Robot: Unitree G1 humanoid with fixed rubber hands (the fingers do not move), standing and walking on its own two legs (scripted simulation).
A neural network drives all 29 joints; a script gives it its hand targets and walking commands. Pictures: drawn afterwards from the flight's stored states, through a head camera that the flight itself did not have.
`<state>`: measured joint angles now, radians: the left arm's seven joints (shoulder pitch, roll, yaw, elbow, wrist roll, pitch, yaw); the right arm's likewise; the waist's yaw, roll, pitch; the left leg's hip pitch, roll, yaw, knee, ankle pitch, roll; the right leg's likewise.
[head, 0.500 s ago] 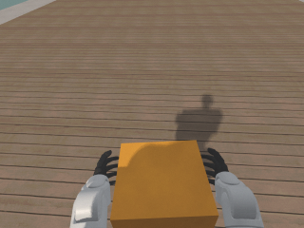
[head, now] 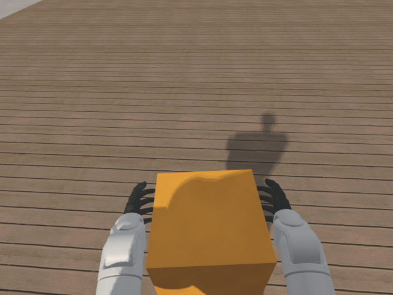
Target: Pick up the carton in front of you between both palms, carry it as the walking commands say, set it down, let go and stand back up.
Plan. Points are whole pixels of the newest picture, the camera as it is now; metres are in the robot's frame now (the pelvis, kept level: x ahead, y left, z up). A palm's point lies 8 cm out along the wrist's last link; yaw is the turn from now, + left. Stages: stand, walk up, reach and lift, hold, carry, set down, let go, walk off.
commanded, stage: carry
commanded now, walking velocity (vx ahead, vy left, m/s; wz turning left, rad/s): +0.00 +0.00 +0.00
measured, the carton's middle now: (207, 241) +0.28 +0.00 -0.05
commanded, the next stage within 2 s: hold in 0.24 s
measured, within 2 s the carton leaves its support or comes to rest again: neither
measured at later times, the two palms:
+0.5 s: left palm (127, 223) +0.27 +0.16 +0.05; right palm (280, 220) +0.27 -0.14 +0.04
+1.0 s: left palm (124, 229) +0.25 +0.16 +0.05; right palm (281, 219) +0.27 -0.14 +0.05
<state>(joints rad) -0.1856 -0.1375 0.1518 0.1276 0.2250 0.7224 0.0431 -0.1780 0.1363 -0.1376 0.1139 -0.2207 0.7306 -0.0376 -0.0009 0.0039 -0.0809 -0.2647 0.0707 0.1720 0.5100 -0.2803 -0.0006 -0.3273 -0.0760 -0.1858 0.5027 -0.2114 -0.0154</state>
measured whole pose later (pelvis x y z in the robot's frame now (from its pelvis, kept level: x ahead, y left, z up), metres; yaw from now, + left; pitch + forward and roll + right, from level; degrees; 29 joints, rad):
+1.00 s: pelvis -0.03 +0.00 +0.01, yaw +3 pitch -9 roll +0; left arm -0.29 -0.16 0.26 0.31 0.30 0.70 -0.02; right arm -0.28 0.16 -0.24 0.27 -0.31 0.73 0.02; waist 0.00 0.02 0.03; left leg -0.05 -0.01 -0.07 0.41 -0.21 -0.01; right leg -0.08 0.02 0.04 0.39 -0.15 0.00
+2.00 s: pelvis -0.06 -0.01 -0.13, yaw +3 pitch +37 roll +1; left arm -0.68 -0.15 0.50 0.53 0.24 0.24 0.05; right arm -0.73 0.10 -0.41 0.59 -0.27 0.25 -0.02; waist 0.03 0.00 -0.18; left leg -1.46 -0.08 -0.08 1.24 -0.43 -0.04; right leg -1.50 0.06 0.09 1.21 -0.36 0.03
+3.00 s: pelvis -0.10 -0.01 -0.37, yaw +6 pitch +45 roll +3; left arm -1.18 0.06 0.46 0.76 0.06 0.20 0.16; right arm -1.30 -0.19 -0.25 0.93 -0.10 0.20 -0.09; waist 0.03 0.00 0.10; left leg -2.26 -0.17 -0.06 2.04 -0.58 -0.10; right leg -2.31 0.12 0.10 2.03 -0.50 0.07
